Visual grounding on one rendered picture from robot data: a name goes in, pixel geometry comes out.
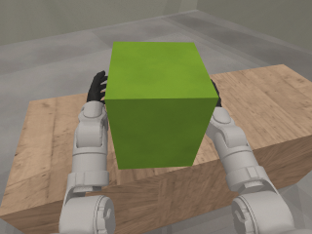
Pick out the right robot hand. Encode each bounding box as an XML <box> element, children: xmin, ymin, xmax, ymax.
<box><xmin>211</xmin><ymin>79</ymin><xmax>222</xmax><ymax>107</ymax></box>

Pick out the carton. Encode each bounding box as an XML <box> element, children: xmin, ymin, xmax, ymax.
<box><xmin>104</xmin><ymin>41</ymin><xmax>219</xmax><ymax>170</ymax></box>

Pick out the right robot upper arm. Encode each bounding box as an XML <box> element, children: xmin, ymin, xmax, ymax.
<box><xmin>231</xmin><ymin>190</ymin><xmax>312</xmax><ymax>234</ymax></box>

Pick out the left robot forearm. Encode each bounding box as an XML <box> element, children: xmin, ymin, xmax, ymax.
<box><xmin>58</xmin><ymin>100</ymin><xmax>109</xmax><ymax>232</ymax></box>

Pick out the right robot forearm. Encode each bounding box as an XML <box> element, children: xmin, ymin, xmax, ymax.
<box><xmin>205</xmin><ymin>106</ymin><xmax>294</xmax><ymax>225</ymax></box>

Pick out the pedestal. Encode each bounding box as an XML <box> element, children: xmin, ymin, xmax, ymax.
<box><xmin>0</xmin><ymin>64</ymin><xmax>312</xmax><ymax>234</ymax></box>

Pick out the left robot hand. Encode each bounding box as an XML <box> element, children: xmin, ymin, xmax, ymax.
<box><xmin>86</xmin><ymin>70</ymin><xmax>108</xmax><ymax>104</ymax></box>

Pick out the left robot upper arm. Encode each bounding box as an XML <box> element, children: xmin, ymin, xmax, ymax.
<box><xmin>51</xmin><ymin>195</ymin><xmax>116</xmax><ymax>234</ymax></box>

